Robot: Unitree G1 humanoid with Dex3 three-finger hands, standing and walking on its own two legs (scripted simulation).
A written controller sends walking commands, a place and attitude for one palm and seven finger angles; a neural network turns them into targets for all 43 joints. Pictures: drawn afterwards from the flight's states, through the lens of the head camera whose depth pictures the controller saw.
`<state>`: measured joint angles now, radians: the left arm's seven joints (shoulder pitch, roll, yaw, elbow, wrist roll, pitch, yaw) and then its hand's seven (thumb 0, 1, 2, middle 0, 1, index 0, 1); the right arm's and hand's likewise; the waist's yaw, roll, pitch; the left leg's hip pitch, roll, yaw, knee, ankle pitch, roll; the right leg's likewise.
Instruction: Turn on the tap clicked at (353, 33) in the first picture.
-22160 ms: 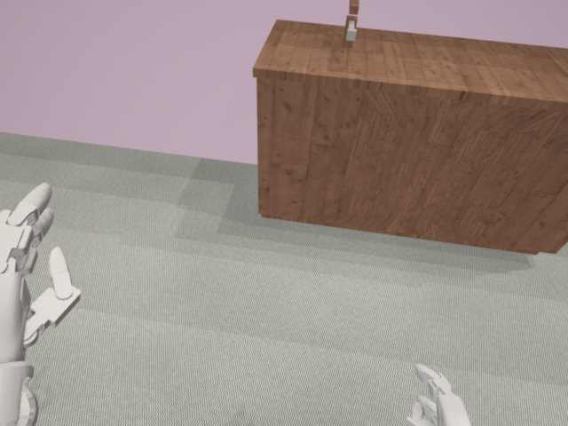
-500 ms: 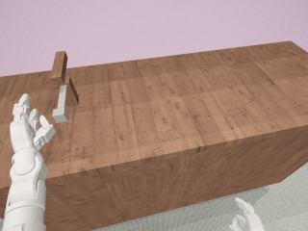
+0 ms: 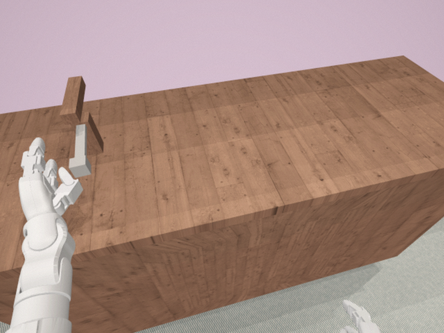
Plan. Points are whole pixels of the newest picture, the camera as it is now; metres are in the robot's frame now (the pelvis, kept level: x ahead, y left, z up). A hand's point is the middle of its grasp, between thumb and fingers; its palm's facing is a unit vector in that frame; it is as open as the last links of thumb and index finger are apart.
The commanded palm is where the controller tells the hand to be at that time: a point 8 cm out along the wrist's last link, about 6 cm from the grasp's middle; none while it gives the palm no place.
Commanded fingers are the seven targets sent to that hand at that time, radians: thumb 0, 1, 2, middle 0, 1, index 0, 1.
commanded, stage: push the lever round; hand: left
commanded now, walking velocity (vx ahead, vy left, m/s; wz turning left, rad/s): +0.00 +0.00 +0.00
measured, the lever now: (80, 166) +0.37 +0.30 +0.10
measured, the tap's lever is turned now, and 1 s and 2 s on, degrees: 4 33 59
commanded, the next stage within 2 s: none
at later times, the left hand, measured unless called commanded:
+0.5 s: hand (101, 178) +0.34 +0.25 +0.10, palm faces +0.61 -0.79 -0.05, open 7.7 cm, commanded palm +0.30 +0.28 +0.10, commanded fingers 0.00 0.90 0.90 -0.15 -0.15 -0.15 -0.15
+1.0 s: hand (121, 165) +0.38 +0.22 +0.10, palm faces +0.69 -0.72 -0.06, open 7.8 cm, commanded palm +0.33 +0.25 +0.10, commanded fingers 0.00 0.90 0.90 -0.15 -0.15 -0.15 -0.15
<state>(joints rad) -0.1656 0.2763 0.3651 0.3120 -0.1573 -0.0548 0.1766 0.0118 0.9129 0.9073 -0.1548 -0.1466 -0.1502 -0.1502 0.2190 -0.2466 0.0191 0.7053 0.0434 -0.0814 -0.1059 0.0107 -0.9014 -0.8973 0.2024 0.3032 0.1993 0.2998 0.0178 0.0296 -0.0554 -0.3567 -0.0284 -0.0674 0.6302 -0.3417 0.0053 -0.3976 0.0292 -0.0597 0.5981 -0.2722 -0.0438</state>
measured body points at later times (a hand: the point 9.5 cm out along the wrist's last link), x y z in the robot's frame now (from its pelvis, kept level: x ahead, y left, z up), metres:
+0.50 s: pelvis +0.00 +0.00 +0.00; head +0.01 -0.01 +0.45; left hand +0.31 +0.29 +0.11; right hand +0.17 -0.24 -0.10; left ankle -0.01 +0.12 -0.73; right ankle +0.02 -0.09 -0.73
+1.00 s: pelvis +0.00 +0.00 +0.00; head +0.02 +0.00 +0.45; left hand +0.34 +0.26 +0.10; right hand +0.17 -0.23 -0.11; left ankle -0.01 +0.12 -0.73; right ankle +0.02 -0.09 -0.73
